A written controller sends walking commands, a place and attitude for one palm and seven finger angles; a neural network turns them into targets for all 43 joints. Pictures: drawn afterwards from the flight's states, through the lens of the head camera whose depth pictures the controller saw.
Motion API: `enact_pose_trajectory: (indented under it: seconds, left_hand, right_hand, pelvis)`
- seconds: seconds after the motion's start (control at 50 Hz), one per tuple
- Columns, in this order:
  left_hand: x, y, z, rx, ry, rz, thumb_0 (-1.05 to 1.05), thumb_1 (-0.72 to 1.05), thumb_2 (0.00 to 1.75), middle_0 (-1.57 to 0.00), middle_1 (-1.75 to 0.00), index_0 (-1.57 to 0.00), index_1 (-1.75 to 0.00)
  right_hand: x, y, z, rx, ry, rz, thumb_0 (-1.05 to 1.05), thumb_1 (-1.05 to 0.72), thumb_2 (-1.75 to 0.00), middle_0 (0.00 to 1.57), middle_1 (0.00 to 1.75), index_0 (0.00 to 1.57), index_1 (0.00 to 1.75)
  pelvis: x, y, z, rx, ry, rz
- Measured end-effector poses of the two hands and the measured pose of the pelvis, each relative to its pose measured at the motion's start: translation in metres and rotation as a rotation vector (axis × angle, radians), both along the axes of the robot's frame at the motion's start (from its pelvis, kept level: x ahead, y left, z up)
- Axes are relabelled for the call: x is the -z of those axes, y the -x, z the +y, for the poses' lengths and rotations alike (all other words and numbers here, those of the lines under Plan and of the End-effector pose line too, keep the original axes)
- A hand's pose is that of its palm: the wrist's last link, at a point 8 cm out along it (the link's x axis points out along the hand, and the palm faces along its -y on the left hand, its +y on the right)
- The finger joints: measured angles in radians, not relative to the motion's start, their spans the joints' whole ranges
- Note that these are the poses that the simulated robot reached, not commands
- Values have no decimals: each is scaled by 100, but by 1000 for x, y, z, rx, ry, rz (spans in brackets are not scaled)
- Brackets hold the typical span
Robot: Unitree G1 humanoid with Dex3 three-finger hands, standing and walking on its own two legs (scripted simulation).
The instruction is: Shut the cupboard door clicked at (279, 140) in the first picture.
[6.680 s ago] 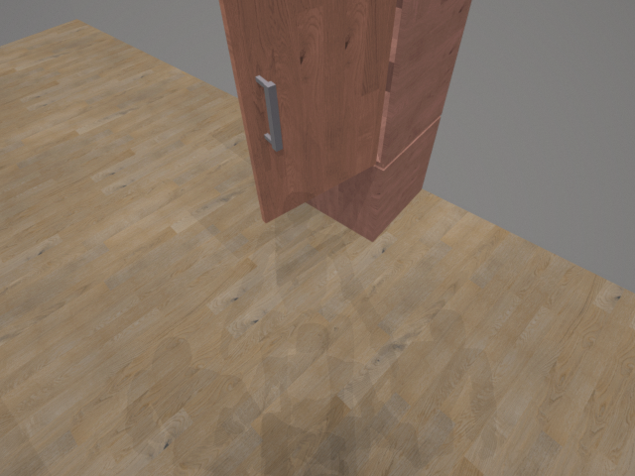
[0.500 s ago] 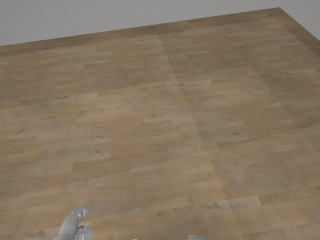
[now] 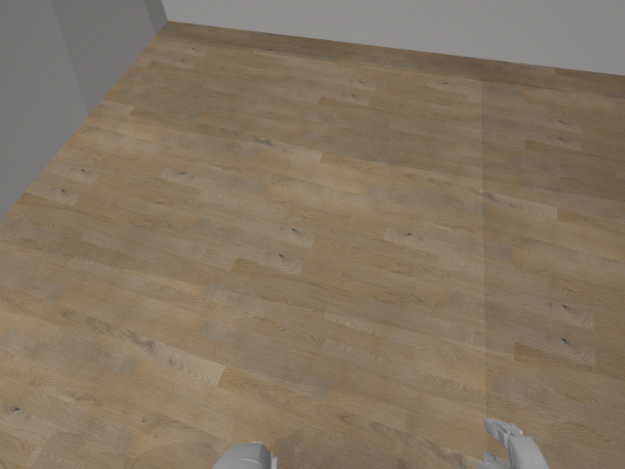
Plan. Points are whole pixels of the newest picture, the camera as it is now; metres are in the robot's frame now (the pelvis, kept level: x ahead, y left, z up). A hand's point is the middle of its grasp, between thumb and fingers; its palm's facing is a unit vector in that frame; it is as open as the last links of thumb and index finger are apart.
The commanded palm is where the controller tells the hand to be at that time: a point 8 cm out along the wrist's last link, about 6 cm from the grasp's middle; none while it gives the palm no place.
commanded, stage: walk to a spot facing it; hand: left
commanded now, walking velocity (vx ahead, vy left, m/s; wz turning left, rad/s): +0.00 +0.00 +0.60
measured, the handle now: out of the picture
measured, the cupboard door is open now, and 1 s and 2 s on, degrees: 76 76 76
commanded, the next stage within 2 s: none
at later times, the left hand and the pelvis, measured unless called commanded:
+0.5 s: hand out of the picture +0.11 +0.22 -0.16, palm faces +0.22 -0.94 -0.27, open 7.4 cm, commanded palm none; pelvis +0.03 -0.02 -0.01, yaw +16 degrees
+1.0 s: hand out of the picture -0.05 +0.19 -0.19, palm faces +0.58 -0.78 -0.25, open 7.4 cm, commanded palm none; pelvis +0.04 -0.01 -0.02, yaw +36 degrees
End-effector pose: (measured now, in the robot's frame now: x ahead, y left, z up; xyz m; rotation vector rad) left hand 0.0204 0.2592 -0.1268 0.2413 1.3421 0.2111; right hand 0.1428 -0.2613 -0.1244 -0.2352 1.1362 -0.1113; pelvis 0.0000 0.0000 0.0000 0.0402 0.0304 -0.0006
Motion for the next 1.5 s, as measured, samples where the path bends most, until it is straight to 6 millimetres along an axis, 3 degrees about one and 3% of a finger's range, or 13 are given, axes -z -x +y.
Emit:
enact_pose_trajectory:
  seconds: [0.1,0.16,0.24,0.42,0.54,0.64,0.76,0.84,0.96,1.06,1.3,1.4,1.5]
  left_hand:
    - [24,35,30,-98,10,55,1,91,90,-20,-30,-21,-30]
    - [25,32,39,-135,11,47,1,91,90,-20,-29,-20,-30]
    - [16,8,41,-158,25,-35,1,91,90,-20,-29,-20,-30]
    - [1,-51,19,-151,23,-176,1,91,90,-20,-29,-20,-30]
    - [-6,-73,-10,-154,-26,-245,1,91,90,-20,-29,-20,-30]
    - [-18,-53,-32,-221,-31,-213,1,91,90,-20,-29,-21,-30]
    - [-16,-15,-49,-345,-8,-172,1,90,90,-20,-30,-21,-30]
    - [-6,21,-53,-437,9,-134,1,90,90,-20,-30,-21,-30]
    - [23,83,-42,-578,34,-64,1,90,90,-20,-30,-21,-30]
    - [31,109,-25,-661,32,-19,1,91,90,-20,-29,-20,-30]
    - [1,69,-2,-716,-30,-165,1,91,90,-20,-29,-20,-30]
    - [-5,39,-9,-725,-64,-207,1,91,90,-20,-29,-20,-30]
    - [-13,23,-34,-745,-111,-228,1,91,90,-20,-29,-20,-30]
  right_hand:
    - [-2,-42,36,-120,19,-92,0,-91,-90,20,30,19,30]
    - [-7,-40,49,-158,30,-71,0,-91,-90,20,30,20,30]
    - [-11,-24,53,-169,44,5,0,-91,-90,20,30,20,30]
    - [1,7,25,-145,37,142,0,-91,-90,20,30,20,30]
    - [29,3,-10,-139,20,212,0,-91,-90,20,30,20,30]
    - [26,-23,-16,-199,9,226,0,-91,-90,20,30,20,30]
    - [16,-66,3,-320,4,201,0,-91,-90,20,30,19,30]
    - [11,-100,31,-419,13,156,0,-91,-90,20,30,19,30]
    - [4,-148,93,-577,33,27,0,-91,-90,20,30,19,30]
    - [-7,-158,124,-659,60,-29,0,-91,-90,20,30,20,30]
    - [-6,-144,116,-705,85,108,0,-91,-90,20,30,20,30]
    - [11,-154,98,-712,78,173,0,-91,-90,20,30,20,30]
    - [33,-182,88,-732,61,209,0,-91,-90,20,30,20,30]
  pelvis:
    - [16,-2,17,-74,17,3]
    - [12,-3,20,-107,27,-7]
    - [2,-7,21,-153,51,-9]
    - [-1,-22,0,-233,51,-2]
    - [10,-35,-27,-303,31,3]
    - [0,-42,-37,-379,4,-2]
    - [-7,-48,-42,-468,-6,-1]
    - [-4,-48,-38,-523,4,-4]
    - [12,-44,-17,-606,33,-5]
    - [12,-41,-7,-662,42,-6]
    - [-4,-62,-6,-783,54,-13]
    - [1,-82,-20,-837,38,-6]
    - [8,-103,-34,-903,24,-10]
